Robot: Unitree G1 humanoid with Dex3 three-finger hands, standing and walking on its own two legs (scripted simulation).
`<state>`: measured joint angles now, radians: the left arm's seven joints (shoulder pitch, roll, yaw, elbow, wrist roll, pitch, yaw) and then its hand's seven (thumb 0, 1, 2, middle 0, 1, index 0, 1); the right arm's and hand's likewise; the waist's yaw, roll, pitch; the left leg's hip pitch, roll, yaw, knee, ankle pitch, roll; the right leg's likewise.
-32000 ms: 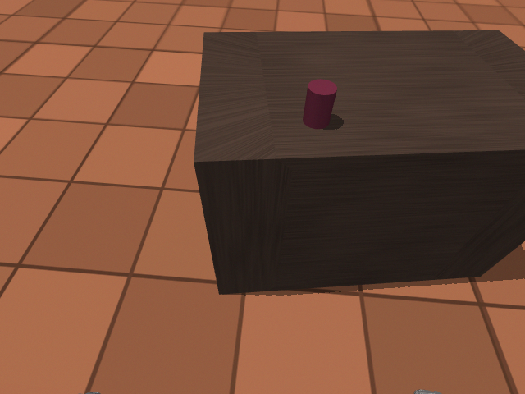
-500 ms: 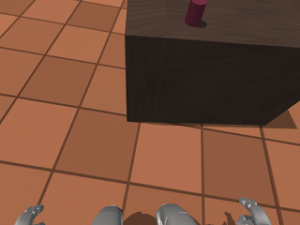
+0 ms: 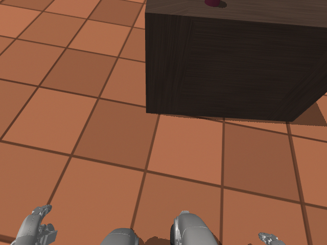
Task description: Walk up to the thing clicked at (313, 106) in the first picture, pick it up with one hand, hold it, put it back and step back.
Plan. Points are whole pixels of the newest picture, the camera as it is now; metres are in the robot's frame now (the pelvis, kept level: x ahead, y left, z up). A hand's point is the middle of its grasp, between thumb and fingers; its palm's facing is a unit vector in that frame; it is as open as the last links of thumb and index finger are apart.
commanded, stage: step back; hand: right
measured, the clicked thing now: out of the picture +1.08 -0.21 +0.05
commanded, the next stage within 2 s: stand in 1.12 s
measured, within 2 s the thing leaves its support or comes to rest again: neither
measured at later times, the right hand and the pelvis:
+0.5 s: hand out of the picture +0.00 -0.29 -0.14, palm faces -0.04 +0.93 -0.36, open 7.4 cm; pelvis -0.06 -0.02 +0.01, yaw +0 degrees
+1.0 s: hand out of the picture +0.06 -0.27 -0.15, palm faces +0.01 +0.94 -0.35, open 7.4 cm; pelvis -0.02 -0.02 +0.01, yaw -1 degrees
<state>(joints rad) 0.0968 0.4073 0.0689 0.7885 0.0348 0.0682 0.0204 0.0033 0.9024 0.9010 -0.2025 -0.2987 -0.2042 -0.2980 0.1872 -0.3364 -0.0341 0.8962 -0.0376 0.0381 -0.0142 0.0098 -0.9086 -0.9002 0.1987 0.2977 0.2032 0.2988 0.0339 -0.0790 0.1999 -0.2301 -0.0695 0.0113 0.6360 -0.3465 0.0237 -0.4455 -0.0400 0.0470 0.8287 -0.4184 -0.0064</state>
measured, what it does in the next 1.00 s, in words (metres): steps on the spot: right foot, then left foot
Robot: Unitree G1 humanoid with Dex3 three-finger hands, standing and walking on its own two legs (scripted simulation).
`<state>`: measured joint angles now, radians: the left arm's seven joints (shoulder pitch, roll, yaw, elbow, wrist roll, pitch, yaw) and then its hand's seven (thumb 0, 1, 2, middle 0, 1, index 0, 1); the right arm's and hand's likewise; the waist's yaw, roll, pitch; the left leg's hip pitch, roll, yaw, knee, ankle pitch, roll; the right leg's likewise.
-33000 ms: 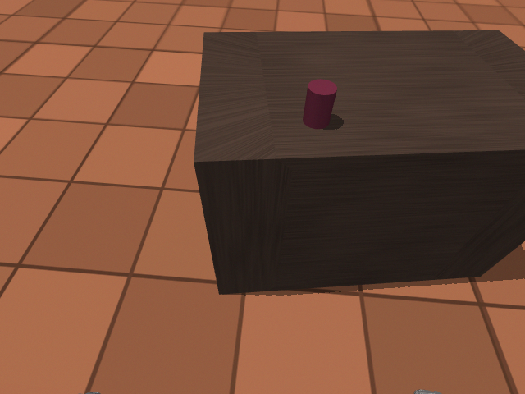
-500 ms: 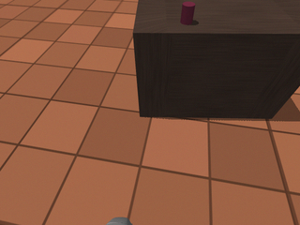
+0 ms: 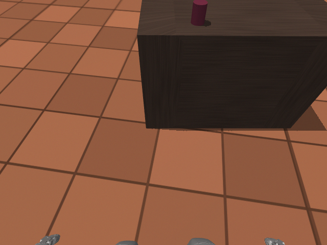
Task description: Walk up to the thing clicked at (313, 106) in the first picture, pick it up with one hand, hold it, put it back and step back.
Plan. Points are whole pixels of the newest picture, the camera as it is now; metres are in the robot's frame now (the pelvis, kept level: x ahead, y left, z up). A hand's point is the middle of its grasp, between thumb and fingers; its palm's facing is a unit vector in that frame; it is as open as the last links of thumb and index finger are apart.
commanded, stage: step back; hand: right
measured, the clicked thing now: (198, 12) +1.10 -0.18 +0.04
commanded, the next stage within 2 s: stand in 0.12 s
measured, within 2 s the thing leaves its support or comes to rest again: neither
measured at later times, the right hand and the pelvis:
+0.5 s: hand out of the picture +0.11 -0.25 -0.13, palm faces -0.01 +0.94 -0.34, open 7.4 cm; pelvis +0.01 +0.00 +0.02, yaw +0 degrees
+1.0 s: hand out of the picture +0.07 -0.26 -0.14, palm faces -0.03 +0.95 -0.32, open 7.4 cm; pelvis +0.01 -0.01 +0.02, yaw +0 degrees
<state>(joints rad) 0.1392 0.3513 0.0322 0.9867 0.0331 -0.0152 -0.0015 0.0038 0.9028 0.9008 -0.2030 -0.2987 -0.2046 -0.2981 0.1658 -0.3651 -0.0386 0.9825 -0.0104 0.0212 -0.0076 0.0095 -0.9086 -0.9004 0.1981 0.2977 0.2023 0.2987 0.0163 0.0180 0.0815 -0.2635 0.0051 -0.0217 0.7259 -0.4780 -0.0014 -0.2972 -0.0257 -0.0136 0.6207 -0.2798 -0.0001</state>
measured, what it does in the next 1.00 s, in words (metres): stands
